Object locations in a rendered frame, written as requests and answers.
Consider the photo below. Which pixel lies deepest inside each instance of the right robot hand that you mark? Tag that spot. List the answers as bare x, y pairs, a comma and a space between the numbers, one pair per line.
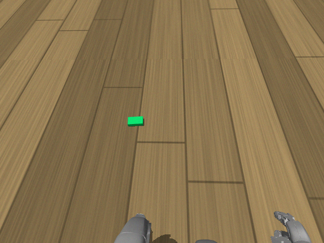
296, 231

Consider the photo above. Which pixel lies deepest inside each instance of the small box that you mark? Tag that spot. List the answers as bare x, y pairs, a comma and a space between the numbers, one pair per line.
135, 121

